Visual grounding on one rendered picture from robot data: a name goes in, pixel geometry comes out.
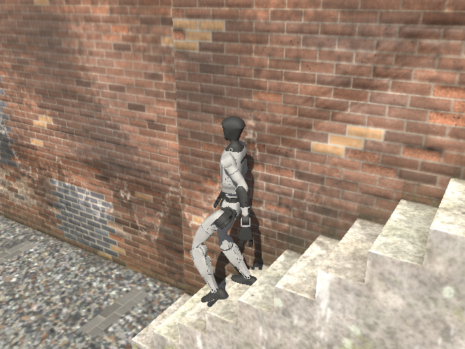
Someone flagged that stairs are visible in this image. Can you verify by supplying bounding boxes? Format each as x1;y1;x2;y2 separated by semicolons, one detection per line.
132;177;465;349

